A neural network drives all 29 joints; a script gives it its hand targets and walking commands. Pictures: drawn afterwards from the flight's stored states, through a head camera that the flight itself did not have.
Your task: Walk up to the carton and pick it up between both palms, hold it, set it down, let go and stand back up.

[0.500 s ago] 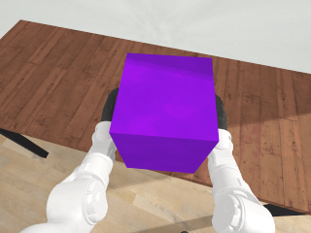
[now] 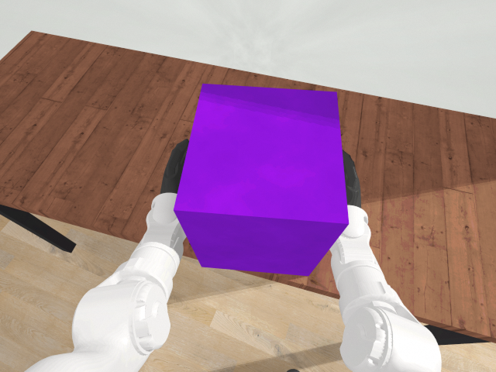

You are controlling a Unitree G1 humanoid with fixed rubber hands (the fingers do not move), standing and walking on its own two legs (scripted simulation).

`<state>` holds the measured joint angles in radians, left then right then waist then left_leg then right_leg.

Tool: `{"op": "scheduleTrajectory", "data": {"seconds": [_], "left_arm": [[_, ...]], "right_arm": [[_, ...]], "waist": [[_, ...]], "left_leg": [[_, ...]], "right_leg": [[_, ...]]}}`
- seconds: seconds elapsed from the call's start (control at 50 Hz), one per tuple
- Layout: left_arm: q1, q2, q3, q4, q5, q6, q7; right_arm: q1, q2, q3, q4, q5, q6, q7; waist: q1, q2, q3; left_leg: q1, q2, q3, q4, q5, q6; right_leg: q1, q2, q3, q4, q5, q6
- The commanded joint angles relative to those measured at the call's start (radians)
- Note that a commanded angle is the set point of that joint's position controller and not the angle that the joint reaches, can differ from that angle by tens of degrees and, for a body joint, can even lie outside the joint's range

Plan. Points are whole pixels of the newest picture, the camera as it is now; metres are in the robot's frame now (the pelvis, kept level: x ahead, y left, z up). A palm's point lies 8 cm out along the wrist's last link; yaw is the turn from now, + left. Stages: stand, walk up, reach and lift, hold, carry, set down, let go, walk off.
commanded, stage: reach and lift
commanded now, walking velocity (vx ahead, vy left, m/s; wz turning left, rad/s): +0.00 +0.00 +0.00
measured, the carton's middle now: (261, 189) +0.42 -0.03 +0.01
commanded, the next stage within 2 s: none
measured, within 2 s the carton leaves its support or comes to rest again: leaves its support in 0.74 s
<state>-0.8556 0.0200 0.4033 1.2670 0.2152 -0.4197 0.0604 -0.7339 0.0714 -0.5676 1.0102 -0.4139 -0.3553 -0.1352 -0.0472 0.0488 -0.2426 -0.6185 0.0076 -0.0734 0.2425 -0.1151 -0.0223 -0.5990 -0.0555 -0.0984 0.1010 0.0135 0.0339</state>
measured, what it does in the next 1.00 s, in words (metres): stands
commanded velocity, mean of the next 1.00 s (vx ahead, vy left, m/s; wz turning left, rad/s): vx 0.00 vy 0.00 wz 0.00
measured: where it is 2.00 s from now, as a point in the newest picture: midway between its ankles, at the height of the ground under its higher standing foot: outside the picture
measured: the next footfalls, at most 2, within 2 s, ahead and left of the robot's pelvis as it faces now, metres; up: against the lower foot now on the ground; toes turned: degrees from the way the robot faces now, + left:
none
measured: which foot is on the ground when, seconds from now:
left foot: down 0.00-1.00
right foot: down 0.00-1.00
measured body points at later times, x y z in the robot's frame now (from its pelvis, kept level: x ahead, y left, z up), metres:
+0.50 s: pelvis +0.00 +0.00 -0.01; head +0.10 +0.01 +0.43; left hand +0.44 +0.11 +0.00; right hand +0.40 -0.18 +0.00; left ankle -0.04 +0.13 -0.74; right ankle -0.01 -0.14 -0.74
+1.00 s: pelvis -0.03 -0.01 -0.01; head -0.01 +0.00 +0.44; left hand +0.39 +0.11 +0.03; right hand +0.37 -0.18 +0.04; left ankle -0.04 +0.13 -0.74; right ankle -0.01 -0.14 -0.74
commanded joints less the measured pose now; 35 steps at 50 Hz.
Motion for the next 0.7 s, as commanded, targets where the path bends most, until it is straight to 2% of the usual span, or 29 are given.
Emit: {"op": "scheduleTrajectory", "data": {"seconds": [0.0,0.06,0.18,0.28,0.5,0.58,0.68], "left_arm": [[-0.544,-0.553,-0.246,-0.01,0.08,-0.028,-0.116],[-0.545,-0.554,-0.256,0.01,0.062,-0.035,-0.114],[-0.553,-0.577,-0.295,0.037,0.013,-0.064,-0.119],[-0.554,-0.595,-0.332,0.045,-0.022,-0.066,-0.12],[-0.572,-0.663,-0.425,-0.007,-0.078,-0.037,-0.087],[-0.601,-0.682,-0.473,-0.044,-0.118,-0.021,-0.077],[-0.657,-0.702,-0.537,-0.106,-0.179,0.01,-0.072]], "right_arm": [[-0.539,0.549,0.372,0.029,-0.086,-0.068,0.151],[-0.538,0.553,0.396,0.045,-0.076,-0.075,0.147],[-0.535,0.588,0.472,0.071,-0.052,-0.114,0.14],[-0.543,0.602,0.522,0.081,-0.007,-0.121,0.135],[-0.607,0.573,0.61,0.014,0.089,-0.095,0.142],[-0.651,0.568,0.644,-0.026,0.131,-0.066,0.143],[-0.723,0.578,0.684,-0.08,0.189,-0.008,0.141]], "waist": [[-0.037,0.003,-0.704],[-0.042,-0.006,-0.716],[-0.055,-0.045,-0.787],[-0.062,-0.038,-0.805],[-0.03,0.034,-0.851],[-0.025,0.044,-0.848],[-0.027,0.044,-0.832]], "left_leg": [[0.19,-0.039,0.057,0.066,0.529,-0.039],[0.162,-0.037,0.058,0.074,0.524,-0.035],[-0.001,-0.047,0.068,0.084,0.532,-0.014],[-0.002,-0.051,0.061,0.108,0.547,-0.017],[0.238,-0.042,0.009,0.206,0.612,-0.063],[0.269,-0.042,-0.007,0.227,0.583,-0.07],[0.244,-0.05,-0.017,0.235,0.482,-0.065]], "right_leg": [[0.613,0.096,0.011,0.208,0.606,-0.018],[0.619,0.095,0.015,0.222,0.624,-0.017],[0.741,0.082,0.044,0.288,0.766,-0.009],[0.741,0.087,0.049,0.315,0.791,-0.009],[0.474,0.125,0.022,0.307,0.62,-0.014],[0.417,0.134,0.019,0.311,0.541,-0.017],[0.403,0.137,0.022,0.327,0.446,-0.022]]}}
